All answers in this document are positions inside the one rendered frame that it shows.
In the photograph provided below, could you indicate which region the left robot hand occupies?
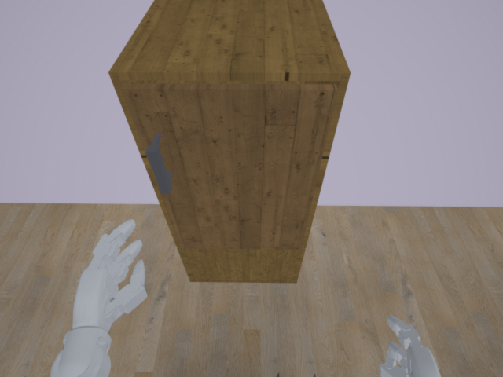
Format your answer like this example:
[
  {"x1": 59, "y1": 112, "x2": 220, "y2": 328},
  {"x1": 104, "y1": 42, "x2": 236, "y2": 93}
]
[{"x1": 72, "y1": 219, "x2": 148, "y2": 333}]

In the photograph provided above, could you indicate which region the right robot hand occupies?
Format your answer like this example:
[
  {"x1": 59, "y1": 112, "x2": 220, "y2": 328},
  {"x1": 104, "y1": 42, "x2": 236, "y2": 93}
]
[{"x1": 380, "y1": 315, "x2": 441, "y2": 377}]

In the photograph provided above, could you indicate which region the handle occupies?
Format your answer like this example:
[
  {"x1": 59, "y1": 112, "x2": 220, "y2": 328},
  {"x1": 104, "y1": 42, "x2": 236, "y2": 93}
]
[{"x1": 146, "y1": 134, "x2": 172, "y2": 194}]

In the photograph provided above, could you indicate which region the robot left forearm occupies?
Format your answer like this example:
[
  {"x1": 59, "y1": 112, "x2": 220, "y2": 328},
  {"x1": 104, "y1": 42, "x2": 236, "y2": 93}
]
[{"x1": 50, "y1": 326, "x2": 112, "y2": 377}]

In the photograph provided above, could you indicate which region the cupboard door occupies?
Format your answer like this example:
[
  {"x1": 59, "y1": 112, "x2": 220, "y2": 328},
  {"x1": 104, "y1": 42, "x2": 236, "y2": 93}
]
[{"x1": 121, "y1": 83, "x2": 338, "y2": 250}]

